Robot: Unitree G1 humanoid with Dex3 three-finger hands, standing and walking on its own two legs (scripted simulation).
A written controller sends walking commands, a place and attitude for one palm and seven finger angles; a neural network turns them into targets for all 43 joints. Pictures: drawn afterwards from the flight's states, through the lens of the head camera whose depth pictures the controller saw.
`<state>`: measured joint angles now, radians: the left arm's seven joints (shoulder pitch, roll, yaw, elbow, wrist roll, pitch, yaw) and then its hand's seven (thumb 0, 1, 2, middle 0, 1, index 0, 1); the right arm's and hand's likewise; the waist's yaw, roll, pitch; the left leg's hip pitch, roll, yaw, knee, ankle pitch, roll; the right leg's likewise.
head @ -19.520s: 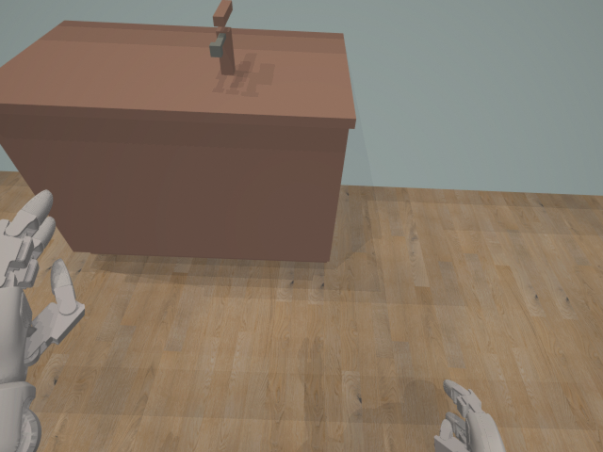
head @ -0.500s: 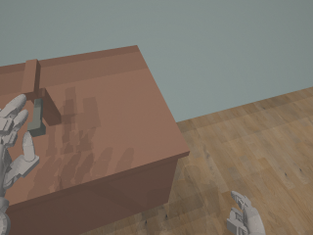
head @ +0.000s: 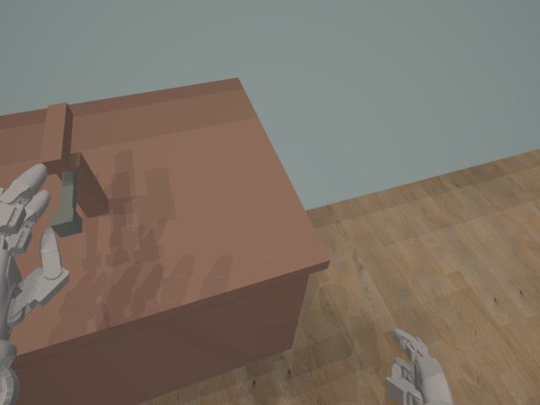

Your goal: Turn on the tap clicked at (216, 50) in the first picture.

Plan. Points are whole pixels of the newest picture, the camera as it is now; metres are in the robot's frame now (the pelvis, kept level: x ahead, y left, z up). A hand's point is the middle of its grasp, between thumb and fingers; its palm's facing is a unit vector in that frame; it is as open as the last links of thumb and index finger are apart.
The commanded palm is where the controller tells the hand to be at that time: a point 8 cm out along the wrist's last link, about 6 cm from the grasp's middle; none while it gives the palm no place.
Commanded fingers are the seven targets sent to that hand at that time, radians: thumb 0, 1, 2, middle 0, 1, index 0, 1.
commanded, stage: shuffle to correct the standing spot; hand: left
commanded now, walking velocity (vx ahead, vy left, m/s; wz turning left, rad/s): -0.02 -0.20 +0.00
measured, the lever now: (66, 222) +0.32 +0.31 +0.10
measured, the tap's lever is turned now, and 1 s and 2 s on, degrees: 0 0 0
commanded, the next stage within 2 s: come to a stop and stand still in 0.48 s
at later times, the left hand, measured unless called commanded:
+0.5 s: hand (73, 274) +0.22 +0.23 +0.16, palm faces +0.31 -0.87 -0.39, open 7.4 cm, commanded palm +0.16 +0.27 +0.18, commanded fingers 0.00 0.90 0.90 -0.20 -0.30 -0.20 -0.30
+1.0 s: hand (32, 291) +0.20 +0.26 +0.16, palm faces +0.28 -0.88 -0.39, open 7.4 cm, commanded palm +0.15 +0.31 +0.18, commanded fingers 0.00 0.90 0.90 -0.20 -0.30 -0.20 -0.30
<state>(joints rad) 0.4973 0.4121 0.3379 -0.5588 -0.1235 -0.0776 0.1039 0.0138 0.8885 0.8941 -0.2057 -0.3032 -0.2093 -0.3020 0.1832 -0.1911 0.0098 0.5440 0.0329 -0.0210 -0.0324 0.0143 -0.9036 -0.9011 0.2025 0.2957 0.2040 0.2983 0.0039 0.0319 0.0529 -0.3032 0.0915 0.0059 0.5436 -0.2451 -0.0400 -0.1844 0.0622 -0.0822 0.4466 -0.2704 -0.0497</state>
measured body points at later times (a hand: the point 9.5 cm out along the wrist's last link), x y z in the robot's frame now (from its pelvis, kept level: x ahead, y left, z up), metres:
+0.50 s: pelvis +0.00 -0.01 +0.00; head +0.03 -0.01 +0.45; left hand +0.20 +0.27 +0.18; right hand +0.18 -0.24 -0.09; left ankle +0.02 +0.14 -0.74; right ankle -0.02 -0.09 -0.74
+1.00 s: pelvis -0.02 +0.03 +0.00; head +0.00 +0.06 +0.45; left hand +0.18 +0.31 +0.18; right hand +0.14 -0.21 -0.07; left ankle +0.02 +0.14 -0.74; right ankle -0.02 -0.09 -0.74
